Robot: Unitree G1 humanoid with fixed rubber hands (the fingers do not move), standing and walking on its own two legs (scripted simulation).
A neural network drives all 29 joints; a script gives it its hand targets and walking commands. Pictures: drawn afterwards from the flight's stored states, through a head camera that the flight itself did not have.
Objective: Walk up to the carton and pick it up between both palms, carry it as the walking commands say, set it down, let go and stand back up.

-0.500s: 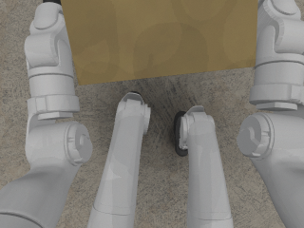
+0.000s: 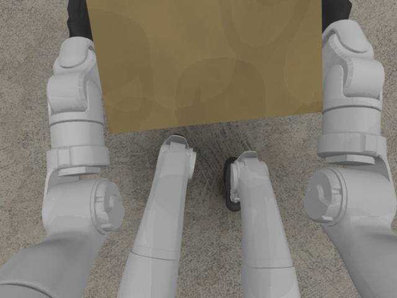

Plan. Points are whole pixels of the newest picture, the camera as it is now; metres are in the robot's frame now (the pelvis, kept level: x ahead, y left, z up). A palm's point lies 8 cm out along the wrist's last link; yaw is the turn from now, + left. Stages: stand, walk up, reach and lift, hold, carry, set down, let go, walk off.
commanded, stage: reach and lift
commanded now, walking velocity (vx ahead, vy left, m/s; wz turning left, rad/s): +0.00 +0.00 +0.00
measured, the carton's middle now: (206, 59) +0.48 +0.06 -0.15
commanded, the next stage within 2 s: none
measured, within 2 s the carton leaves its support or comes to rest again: neither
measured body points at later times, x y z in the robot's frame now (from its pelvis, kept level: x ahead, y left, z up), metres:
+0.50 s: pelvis +0.01 +0.00 +0.06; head +0.29 +0.05 +0.40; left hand +0.46 +0.25 -0.03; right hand +0.53 -0.11 -0.01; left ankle +0.18 +0.13 -0.56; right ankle +0.12 -0.12 -0.56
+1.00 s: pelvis +0.10 +0.00 +0.13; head +0.21 +0.02 +0.57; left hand +0.44 +0.24 +0.09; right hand +0.52 -0.13 +0.11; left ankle +0.18 +0.13 -0.56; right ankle +0.12 -0.12 -0.56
